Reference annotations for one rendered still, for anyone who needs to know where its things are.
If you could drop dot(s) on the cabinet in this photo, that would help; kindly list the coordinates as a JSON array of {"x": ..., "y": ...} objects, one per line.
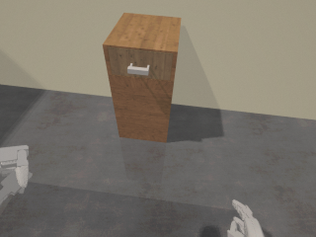
[{"x": 143, "y": 105}]

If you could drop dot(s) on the handle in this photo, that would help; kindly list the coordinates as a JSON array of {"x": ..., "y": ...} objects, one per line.
[{"x": 138, "y": 70}]

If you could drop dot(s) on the robot right hand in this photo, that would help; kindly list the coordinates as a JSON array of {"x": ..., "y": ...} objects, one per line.
[{"x": 249, "y": 228}]

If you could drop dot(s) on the robot left hand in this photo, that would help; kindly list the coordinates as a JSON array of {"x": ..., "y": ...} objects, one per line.
[{"x": 14, "y": 164}]

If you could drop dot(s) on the drawer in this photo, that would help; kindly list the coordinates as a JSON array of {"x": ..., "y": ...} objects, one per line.
[{"x": 160, "y": 63}]

